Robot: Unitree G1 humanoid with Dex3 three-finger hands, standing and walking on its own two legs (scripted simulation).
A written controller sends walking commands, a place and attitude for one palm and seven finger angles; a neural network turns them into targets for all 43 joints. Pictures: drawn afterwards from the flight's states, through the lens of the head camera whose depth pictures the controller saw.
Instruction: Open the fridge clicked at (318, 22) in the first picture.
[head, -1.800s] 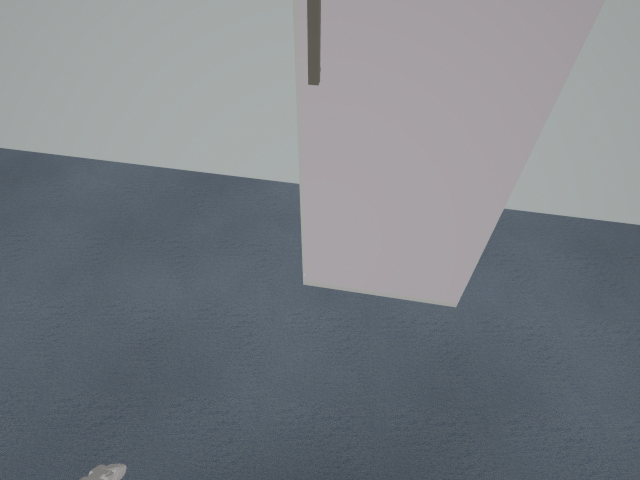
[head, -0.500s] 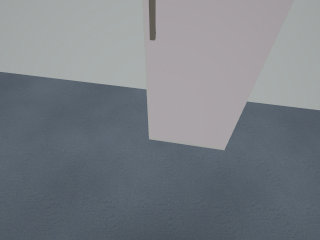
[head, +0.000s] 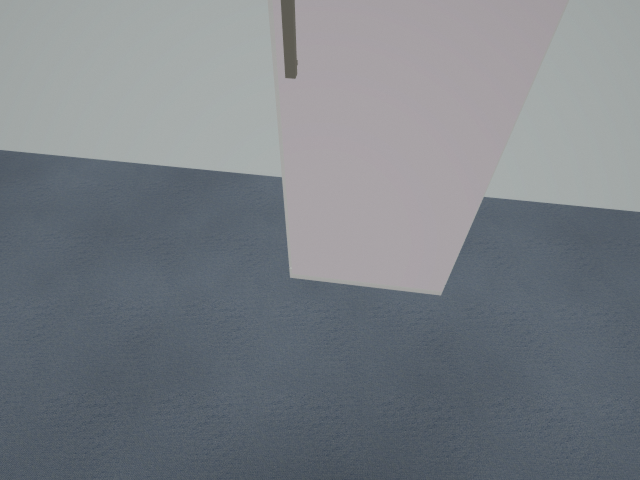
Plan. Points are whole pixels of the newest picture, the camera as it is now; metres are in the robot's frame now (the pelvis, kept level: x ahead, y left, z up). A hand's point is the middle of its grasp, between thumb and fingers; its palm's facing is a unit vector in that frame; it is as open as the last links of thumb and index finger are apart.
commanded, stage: take the last steps up to it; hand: left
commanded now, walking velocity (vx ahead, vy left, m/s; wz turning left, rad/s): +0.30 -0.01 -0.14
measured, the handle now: out of the picture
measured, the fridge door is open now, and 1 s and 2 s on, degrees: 0 0 0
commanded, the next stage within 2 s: come to a stop and stand still in 0.96 s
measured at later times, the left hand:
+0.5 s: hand out of the picture +0.05 +0.20 -0.19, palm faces -0.02 -0.99 -0.13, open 7.4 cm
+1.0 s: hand (248, 332) +0.40 +0.16 -0.18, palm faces -0.03 -0.98 -0.21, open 7.2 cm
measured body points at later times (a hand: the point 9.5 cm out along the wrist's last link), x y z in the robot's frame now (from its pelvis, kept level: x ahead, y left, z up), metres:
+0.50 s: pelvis +0.11 +0.03 -0.01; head +0.12 +0.06 +0.44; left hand +0.06 +0.25 -0.18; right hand +0.08 -0.19 -0.16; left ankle +0.06 +0.12 -0.74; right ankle +0.03 -0.09 -0.67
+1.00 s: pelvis +0.31 -0.01 -0.01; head +0.32 -0.01 +0.44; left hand +0.40 +0.21 -0.16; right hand +0.26 -0.23 -0.17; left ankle +0.29 +0.12 -0.67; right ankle +0.35 -0.09 -0.74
